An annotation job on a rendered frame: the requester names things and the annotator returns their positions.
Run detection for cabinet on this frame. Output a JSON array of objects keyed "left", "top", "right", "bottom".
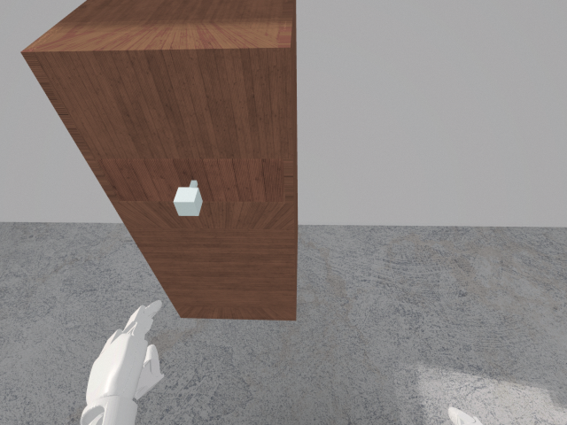
[{"left": 21, "top": 0, "right": 298, "bottom": 321}]

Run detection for robot left forearm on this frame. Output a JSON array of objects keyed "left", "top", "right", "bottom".
[{"left": 81, "top": 396, "right": 137, "bottom": 425}]

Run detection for robot left hand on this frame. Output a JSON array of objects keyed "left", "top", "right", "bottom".
[{"left": 86, "top": 300, "right": 164, "bottom": 405}]

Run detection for handle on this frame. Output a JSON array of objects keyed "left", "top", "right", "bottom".
[{"left": 174, "top": 181, "right": 203, "bottom": 216}]

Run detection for drawer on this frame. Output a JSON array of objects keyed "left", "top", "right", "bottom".
[{"left": 97, "top": 158, "right": 284, "bottom": 202}]

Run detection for robot right hand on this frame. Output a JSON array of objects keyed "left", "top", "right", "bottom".
[{"left": 448, "top": 407, "right": 483, "bottom": 425}]

